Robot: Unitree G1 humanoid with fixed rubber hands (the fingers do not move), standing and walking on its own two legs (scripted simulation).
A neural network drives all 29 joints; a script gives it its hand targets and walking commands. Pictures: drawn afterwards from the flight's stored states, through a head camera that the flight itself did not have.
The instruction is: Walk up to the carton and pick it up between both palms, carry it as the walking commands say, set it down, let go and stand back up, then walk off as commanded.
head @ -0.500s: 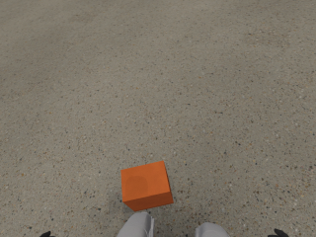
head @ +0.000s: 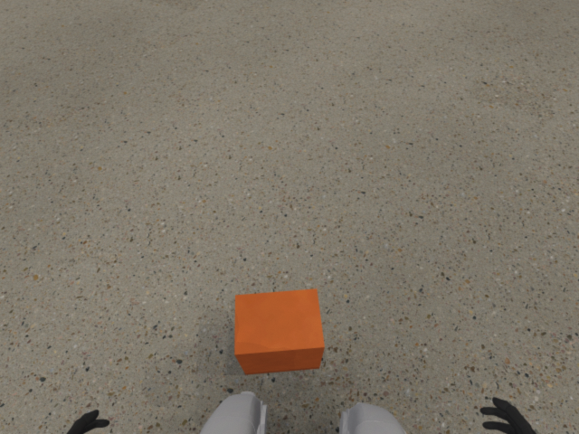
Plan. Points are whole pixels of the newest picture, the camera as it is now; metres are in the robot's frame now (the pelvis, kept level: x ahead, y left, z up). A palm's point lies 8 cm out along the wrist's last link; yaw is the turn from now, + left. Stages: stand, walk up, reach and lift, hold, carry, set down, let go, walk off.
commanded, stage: walk up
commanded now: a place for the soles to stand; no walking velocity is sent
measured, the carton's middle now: (279, 333) +0.41 +0.05 -0.60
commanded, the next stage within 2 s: none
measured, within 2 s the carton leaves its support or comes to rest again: neither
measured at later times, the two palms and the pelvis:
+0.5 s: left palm out of the picture +0.06 +0.35 -0.10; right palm (499, 433) +0.13 -0.26 -0.09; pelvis -0.01 +0.03 +0.00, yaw +5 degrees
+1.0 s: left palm out of the picture +0.05 +0.34 -0.10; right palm (493, 423) +0.14 -0.26 -0.09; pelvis -0.01 +0.02 +0.00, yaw +6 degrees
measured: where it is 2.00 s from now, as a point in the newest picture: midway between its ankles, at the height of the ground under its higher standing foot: outside the picture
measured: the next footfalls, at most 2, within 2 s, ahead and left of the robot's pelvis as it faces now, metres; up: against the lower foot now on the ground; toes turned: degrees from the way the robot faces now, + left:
none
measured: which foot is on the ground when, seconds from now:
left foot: down 0.00-1.00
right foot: down 0.00-1.00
